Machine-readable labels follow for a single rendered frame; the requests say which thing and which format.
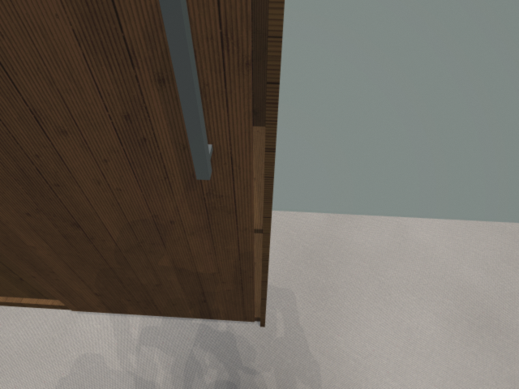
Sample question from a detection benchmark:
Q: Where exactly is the wardrobe door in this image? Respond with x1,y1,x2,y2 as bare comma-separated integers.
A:
0,0,255,322
0,252,58,300

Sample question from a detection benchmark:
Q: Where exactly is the handle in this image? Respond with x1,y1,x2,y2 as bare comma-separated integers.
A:
159,0,212,180

